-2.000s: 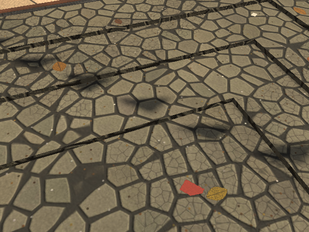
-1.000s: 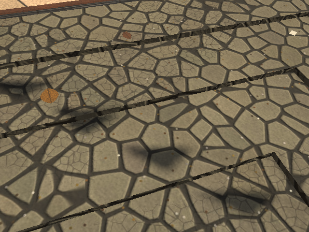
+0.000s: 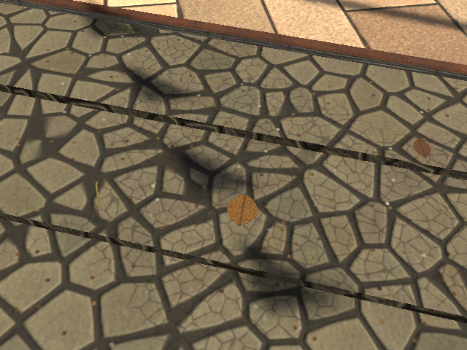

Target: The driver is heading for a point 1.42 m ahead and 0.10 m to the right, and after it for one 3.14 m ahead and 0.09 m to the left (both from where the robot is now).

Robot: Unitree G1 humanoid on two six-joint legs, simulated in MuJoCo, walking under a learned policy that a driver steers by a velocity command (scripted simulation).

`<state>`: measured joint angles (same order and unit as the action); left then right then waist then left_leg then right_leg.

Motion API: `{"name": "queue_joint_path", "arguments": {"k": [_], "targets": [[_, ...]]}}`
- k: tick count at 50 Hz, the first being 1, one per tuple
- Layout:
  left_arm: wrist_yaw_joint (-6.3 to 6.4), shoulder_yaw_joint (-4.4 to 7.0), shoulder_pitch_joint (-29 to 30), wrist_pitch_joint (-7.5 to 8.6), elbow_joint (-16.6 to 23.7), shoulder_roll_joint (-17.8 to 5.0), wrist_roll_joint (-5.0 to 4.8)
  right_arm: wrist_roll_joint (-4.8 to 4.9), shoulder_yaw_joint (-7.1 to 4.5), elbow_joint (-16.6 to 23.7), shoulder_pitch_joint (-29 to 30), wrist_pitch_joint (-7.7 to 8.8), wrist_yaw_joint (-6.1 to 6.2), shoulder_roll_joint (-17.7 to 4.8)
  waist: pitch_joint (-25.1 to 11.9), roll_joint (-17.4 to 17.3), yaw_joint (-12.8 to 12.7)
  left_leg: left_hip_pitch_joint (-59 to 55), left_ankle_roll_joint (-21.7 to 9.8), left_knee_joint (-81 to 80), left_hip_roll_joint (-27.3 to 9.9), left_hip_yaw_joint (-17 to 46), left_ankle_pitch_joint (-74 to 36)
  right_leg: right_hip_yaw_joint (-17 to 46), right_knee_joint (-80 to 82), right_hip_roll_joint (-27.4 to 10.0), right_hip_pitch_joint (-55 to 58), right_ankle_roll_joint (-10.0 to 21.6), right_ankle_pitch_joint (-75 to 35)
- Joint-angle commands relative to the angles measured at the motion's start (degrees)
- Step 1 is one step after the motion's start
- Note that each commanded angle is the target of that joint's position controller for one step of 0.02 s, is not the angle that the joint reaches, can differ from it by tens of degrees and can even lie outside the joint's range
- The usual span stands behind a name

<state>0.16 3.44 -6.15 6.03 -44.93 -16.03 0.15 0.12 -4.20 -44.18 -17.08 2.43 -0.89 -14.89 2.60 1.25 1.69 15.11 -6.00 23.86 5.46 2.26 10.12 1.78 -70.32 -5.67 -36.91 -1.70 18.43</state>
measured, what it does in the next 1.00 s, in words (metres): climbs: right foot 0.04 m higher, then left foot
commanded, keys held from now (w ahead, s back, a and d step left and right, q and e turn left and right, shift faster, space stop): w+q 0.24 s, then w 0.16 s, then w+e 0.60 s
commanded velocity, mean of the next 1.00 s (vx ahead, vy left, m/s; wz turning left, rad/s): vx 0.50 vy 0.00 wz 0.05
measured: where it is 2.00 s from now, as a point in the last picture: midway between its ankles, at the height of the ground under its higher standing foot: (254, 167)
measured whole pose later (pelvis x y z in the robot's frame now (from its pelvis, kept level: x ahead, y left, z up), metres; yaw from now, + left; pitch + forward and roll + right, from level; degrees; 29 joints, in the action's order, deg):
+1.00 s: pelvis +0.48 +0.05 +0.04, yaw -2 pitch +2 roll +1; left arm -2.4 3.7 -7.2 0.9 -39.0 -15.8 -1.3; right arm -0.8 -3.4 -46.0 -23.3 4.1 0.9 -14.5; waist -0.3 2.1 4.9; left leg -1.2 0.2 14.7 -1.3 -10.8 17.6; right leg 1.4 -54.9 -4.7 -44.2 -0.8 5.6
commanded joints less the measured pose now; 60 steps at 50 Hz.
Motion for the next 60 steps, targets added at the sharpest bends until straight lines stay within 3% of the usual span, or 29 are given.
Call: {"name": "queue_joint_path", "arguments": {"k": [1, 5, 9, 11, 13, 14, 15, 16, 18, 20, 22, 24, 27, 31, 32, 33, 34, 35, 36, 39, 46, 51, 53, 55, 56, 57, 58, 59, 60], "targets": [[0.22, 0.83, -0.4, -0.77, 4.4, -3.4, 1.08, 0.42, -1.83, 4.6, 1.5, 1.02, 1.21, -8.7, -3.9, -3.6, -2.8, -3.6, -11.0, -11.3, -14.6, 16.1, -13.3, 0.0, 1.3, -0.9, -7.2, -1.5, -5.2], [-0.17, -0.66, 9.0, -0.43, 8.2, -0.5, 0.95, 0.29, -1.48, 4.8, -2.1, 0.23, 1.93, -8.2, -2.5, -5.4, 0.6, -0.6, -8.0, -11.6, -11.2, 12.9, -12.3, -2.9, 19.5, 2.7, -2.5, -1.9, -14.5], [-1.01, -0.01, 13.0, 0.59, 10.5, -3.0, -0.88, 0.79, -1.57, 4.0, -6.0, 0.27, 2.01, -9.3, -2.5, -8.3, 1.9, -5.6, -7.2, -9.3, -13.8, 16.8, -13.0, -3.2, 31.7, 6.1, 2.9, -1.0, -15.2], [-1.16, 1.04, 9.5, 1.03, 10.2, -5.0, -1.13, 0.86, -1.5, 4.4, -4.9, -0.14, 2.17, -9.1, -3.9, -11.1, -0.7, -7.9, -5.8, -5.9, -14.7, 19.2, -17.2, -3.3, 35.9, 7.6, 9.0, 0.3, -11.9], [-0.68, 2.88, -2.9, 1.43, 7.7, -8.6, -0.02, 0.61, -0.83, 6.7, -1.0, 0.24, 2.38, -7.2, -11.6, -11.5, -7.5, -4.9, -2.1, 7.1, -10.5, 16.1, -30.6, -1.9, 39.5, 5.9, 28.2, 4.5, -13.1], [-0.16, 4.21, -12.3, 1.22, 6.5, -13.0, 1.34, 0.8, -0.01, 8.6, -3.5, 0.42, 2.61, -3.8, -21.3, -1.4, -8.8, 10.4, 2.2, 26.6, -4.4, 10.1, -21.7, 15.8, 40.4, -6.7, 49.0, 11.9, -6.4], [-0.65, 4.37, -16.4, 0.59, 5.3, -13.3, 1.75, 1.2, 0.81, 9.3, -7.8, 1.0, 2.15, -2.6, -28.2, 18.0, -7.5, 23.5, 4.2, 42.1, 0.4, 8.6, 18.9, 43.3, 51.1, -17.0, 57.6, 19.2, 8.8], [-0.18, 2.84, -13.3, 0.54, 5.8, -7.5, 0.53, 1.78, -0.39, 7.2, -7.2, 1.07, 1.19, -7.0, -19.7, 13.0, -7.3, 29.3, 4.5, 52.4, -2.6, 10.5, 20.0, 44.8, 53.8, -17.3, 51.4, 18.8, 20.5], [0.3, 1.88, -8.7, -0.45, 4.8, -5.0, -0.23, 0.45, -0.28, 9.1, 0.9, 0.69, 0.56, -7.1, -6.5, 3.6, -5.6, 29.8, 3.8, 53.3, -6.7, 5.0, 13.6, 28.6, 55.1, -12.9, 34.7, 15.5, 14.9], [-0.3, 1.21, -5.5, -0.26, 4.3, -3.7, 0.57, 0.51, -0.13, 9.6, 1.5, 0.46, 0.33, -5.2, -2.7, 3.1, -1.8, 23.6, 3.1, 48.7, -9.4, 4.6, 11.8, 19.7, 57.8, -9.1, 23.8, 13.2, 5.9], [-0.81, 1.12, -4.6, -0.09, 3.9, -4.0, -0.37, 0.95, 0.65, 9.3, 0.3, 0.39, 0.23, -3.2, -2.2, 4.1, -0.1, 19.7, 3.3, 39.7, -9.9, 1.6, 12.1, 13.5, 60.1, -6.2, 19.4, 13.9, 0.5], [-0.86, 1.82, -3.6, -0.48, 3.9, -6.7, -1.28, -0.02, 1.77, 9.7, 2.8, 1.2, 0.14, -1.4, -2.3, 4.4, -0.3, 11.1, 3.7, 25.6, -9.1, -1.4, 10.3, 7.5, 61.1, -3.9, 14.6, 14.3, -6.6], [-1.14, 2.69, -5.7, -0.97, 3.6, -10.0, -2.05, 0.15, 1.34, 10.2, 6.3, 2.46, -0.48, -3.5, -4.8, 5.2, -1.4, 5.3, 5.0, 15.5, -7.5, -2.0, 1.5, 8.1, 59.1, -5.5, 16.7, 14.5, -8.7], [-1.3, 1.55, -8.7, -2.03, 3.0, -7.1, -1.93, 0.5, -0.47, 8.8, 1.9, 2.36, -0.04, -6.0, -6.1, 3.7, 1.7, -9.3, 4.4, 5.9, -5.9, -2.9, -1.4, 8.7, 50.0, -2.9, 12.6, 9.8, 1.1], [-1.31, 0.32, -7.7, -1.92, 3.7, -3.2, -1.37, 0.06, -1.41, 8.3, -3.4, 2.44, 0.71, -8.6, -7.5, -0.4, 4.4, -16.4, 2.5, 1.8, -12.9, 5.2, 4.1, 5.8, 38.9, 1.3, 6.7, 6.4, 4.5], [-1.12, -0.96, -8.0, -1.43, 5.5, 1.3, -0.42, -1.16, -2.24, 8.4, -8.1, 2.29, 1.35, -13.5, -10.1, -13.9, 5.1, -24.7, -1.5, -4.7, -25.6, 22.6, 10.8, -0.2, 17.9, 6.5, -4.2, 2.7, 12.2], [-0.64, -0.08, -10.9, -0.97, 6.7, -2.7, -2.26, -1.54, -2.93, 7.6, -9.8, 2.37, 1.01, -15.7, -10.6, -20.3, 4.2, -22.7, -7.9, -10.0, -30.6, 37.3, 25.1, 2.8, 6.1, 6.1, -12.0, 3.3, 14.6], [-0.47, 1.0, -10.5, -1.1, 6.0, -6.4, -2.62, -0.35, -1.78, 7.7, -7.1, 3.03, 0.73, -11.3, -6.6, -14.8, 3.5, -20.4, -7.6, -10.6, -28.7, 34.6, 29.8, 5.2, 0.6, 3.4, -14.9, 3.8, 10.1], [-0.59, 1.36, -9.3, -1.35, 5.7, -7.0, -2.45, 0.03, -0.74, 7.7, -4.5, 3.48, 0.55, -8.1, -3.8, -12.5, 2.6, -18.1, -5.7, -10.7, -25.8, 27.6, 25.0, 5.4, 0.0, 2.7, -15.8, 3.9, 4.7], [-0.88, 1.48, -8.3, -2.44, 5.4, -4.7, -1.75, -1.07, -0.01, 7.2, 1.1, 4.06, 0.53, -5.6, -1.7, -8.7, -0.4, -11.8, -3.3, -13.2, -21.4, 12.7, 4.3, 5.0, 2.2, 0.2, -10.7, 2.5, -4.9], [-1.85, 0.59, -1.8, -4.45, 8.5, -1.3, -1.47, -1.22, -0.79, 3.3, -2.1, 3.42, 1.9, -6.4, -0.3, -5.0, 0.4, -15.4, -3.3, -13.9, -21.7, -2.1, -13.4, 3.2, 8.5, 0.2, -14.1, 0.3, -13.5], [-3.98, -1.22, 8.4, -4.3, 13.3, 0.9, -1.34, 0.03, -1.87, 1.1, -4.1, 1.45, 2.41, -10.5, 3.8, -5.0, 3.3, -15.0, -2.0, -14.9, -22.7, -9.2, -16.7, -4.9, 22.4, 0.8, -8.8, 2.6, -9.2], [-4.26, -0.39, 6.7, -4.18, 13.7, -1.2, -1.03, -0.03, -2.1, 0.4, -4.1, 1.03, 2.38, -11.8, 1.2, -7.3, 1.2, -16.3, -1.6, -8.9, -22.9, -12.2, -36.4, -10.2, 22.3, 5.1, -1.5, 5.4, -2.5], [-4.06, 1.74, -4.1, -4.24, 11.6, -5.0, -1.42, 0.87, -2.18, 0.6, -2.2, 0.75, 2.94, -13.2, -6.2, -9.5, -6.2, -14.7, 0.3, 6.7, -21.1, -15.5, -61.2, -12.6, 27.4, 10.6, 15.3, 9.3, -3.7], [-3.23, 4.16, -13.9, -4.45, 9.3, -9.8, -1.61, 1.06, -1.76, 1.0, -2.9, 1.25, 3.18, -12.4, -11.7, -7.8, -10.7, -6.9, 2.5, 19.3, -18.6, -15.7, -54.0, -8.7, 32.9, 11.6, 32.3, 11.9, -8.2], [-1.94, 6.56, -20.1, -4.79, 8.3, -17.8, -1.57, -0.15, 0.03, 5.2, -3.8, 2.25, 2.93, -7.5, -17.4, 7.1, -11.0, 18.1, 7.1, 44.8, -10.9, -14.8, -17.2, 21.9, 39.8, -3.9, 52.7, 21.5, 4.6], [-1.55, 5.52, -17.7, -4.17, 10.1, -17.0, -0.88, -0.41, 0.82, 5.5, -2.5, 4.54, 1.88, -6.6, -26.8, 9.0, -8.8, 24.2, 6.7, 54.9, -4.1, 1.3, 17.4, 48.4, 51.6, -11.6, 55.6, 25.1, 11.2], [-1.77, 3.82, -15.0, -3.36, 10.2, -12.7, -0.4, 1.75, -0.38, 7.1, 3.1, 5.45, 0.76, -9.6, -20.1, 4.5, -9.3, 30.2, 6.0, 57.6, -6.9, 5.2, 14.6, 43.0, 54.1, -11.8, 51.2, 21.7, 12.2], [-1.76, 3.04, -13.3, -2.85, 9.9, -10.2, -0.57, 2.0, 0.13, 7.8, 5.1, 5.97, 0.59, -8.5, -13.3, 1.9, -7.6, 30.3, 5.0, 53.5, -9.0, 4.3, 10.9, 35.8, 54.3, -9.9, 42.6, 20.1, 9.7]]}}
